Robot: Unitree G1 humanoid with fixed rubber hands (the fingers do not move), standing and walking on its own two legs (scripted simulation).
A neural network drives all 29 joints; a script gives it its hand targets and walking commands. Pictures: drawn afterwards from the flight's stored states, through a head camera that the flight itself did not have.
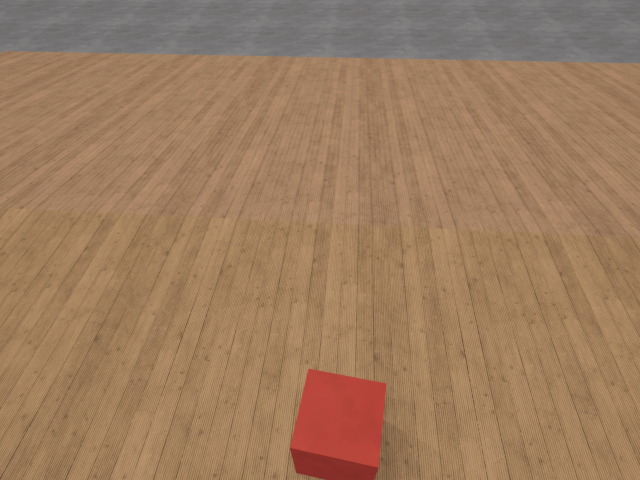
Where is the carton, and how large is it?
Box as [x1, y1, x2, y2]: [290, 369, 385, 479]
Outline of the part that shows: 308,369 290,445 296,472 325,479 373,479 378,467 385,383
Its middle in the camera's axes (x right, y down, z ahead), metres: +0.05 +0.51 +1.06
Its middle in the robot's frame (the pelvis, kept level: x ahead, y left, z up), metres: +0.39 -0.01 -0.66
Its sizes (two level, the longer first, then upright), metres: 0.210 0.200 0.250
